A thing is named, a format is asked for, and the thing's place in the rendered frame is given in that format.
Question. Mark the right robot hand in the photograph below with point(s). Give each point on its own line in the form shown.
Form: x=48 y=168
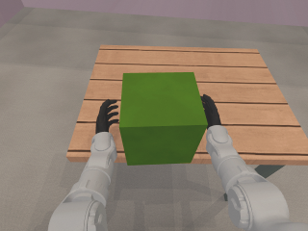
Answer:
x=210 y=110

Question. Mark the robot right upper arm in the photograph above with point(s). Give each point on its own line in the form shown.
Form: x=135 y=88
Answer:
x=260 y=206

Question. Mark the robot left upper arm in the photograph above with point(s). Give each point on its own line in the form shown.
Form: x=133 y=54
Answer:
x=86 y=215

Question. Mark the table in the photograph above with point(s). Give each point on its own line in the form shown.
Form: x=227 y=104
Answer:
x=259 y=120

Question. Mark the right robot forearm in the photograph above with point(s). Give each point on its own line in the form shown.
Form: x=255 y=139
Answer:
x=228 y=164

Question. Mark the carton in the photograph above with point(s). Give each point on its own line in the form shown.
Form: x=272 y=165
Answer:
x=162 y=120

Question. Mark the left robot forearm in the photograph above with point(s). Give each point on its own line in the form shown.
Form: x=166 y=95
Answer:
x=98 y=172

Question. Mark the left robot hand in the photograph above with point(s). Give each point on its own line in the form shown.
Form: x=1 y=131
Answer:
x=102 y=122

